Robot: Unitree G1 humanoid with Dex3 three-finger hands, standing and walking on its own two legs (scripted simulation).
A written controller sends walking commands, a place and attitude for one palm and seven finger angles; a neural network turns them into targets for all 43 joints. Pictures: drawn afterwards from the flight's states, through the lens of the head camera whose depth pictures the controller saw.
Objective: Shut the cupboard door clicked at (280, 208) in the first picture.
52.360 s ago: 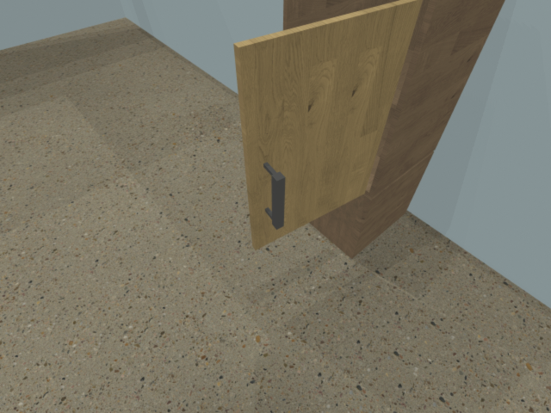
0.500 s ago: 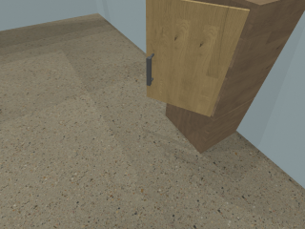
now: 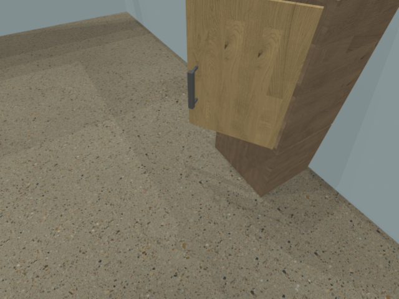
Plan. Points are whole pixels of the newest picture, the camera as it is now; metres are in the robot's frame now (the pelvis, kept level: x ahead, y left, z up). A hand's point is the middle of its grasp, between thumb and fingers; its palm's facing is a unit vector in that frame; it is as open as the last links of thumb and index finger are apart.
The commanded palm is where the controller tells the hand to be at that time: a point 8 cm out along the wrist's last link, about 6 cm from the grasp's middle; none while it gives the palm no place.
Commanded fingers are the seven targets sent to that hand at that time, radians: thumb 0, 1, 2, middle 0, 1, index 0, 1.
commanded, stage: walk to a spot facing it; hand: left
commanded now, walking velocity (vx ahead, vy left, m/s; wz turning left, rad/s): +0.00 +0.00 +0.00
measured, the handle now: (193, 87) +0.92 +0.07 -0.11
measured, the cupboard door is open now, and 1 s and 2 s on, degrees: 33 33 33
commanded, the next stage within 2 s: turn to face it in 1.82 s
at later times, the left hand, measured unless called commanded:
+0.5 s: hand out of the picture +0.01 +0.21 -0.20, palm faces +0.21 -0.95 -0.21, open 7.3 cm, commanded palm none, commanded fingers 0.00 0.90 0.90 -0.20 -0.30 -0.20 -0.30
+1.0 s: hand out of the picture +0.00 +0.19 -0.16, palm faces +0.48 -0.82 -0.32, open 7.3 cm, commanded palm none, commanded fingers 0.00 0.90 0.90 -0.20 -0.30 -0.20 -0.30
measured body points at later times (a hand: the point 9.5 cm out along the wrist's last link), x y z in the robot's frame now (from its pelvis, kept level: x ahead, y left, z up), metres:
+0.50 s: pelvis +0.00 +0.01 -0.02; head +0.05 +0.03 +0.42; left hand +0.00 +0.26 -0.19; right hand +0.07 -0.23 -0.17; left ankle +0.02 +0.08 -0.74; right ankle -0.05 -0.13 -0.70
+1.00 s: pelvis +0.03 -0.04 -0.01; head +0.09 -0.03 +0.44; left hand -0.03 +0.23 -0.14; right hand +0.22 -0.25 -0.16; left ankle -0.04 +0.06 -0.68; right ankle +0.05 -0.17 -0.74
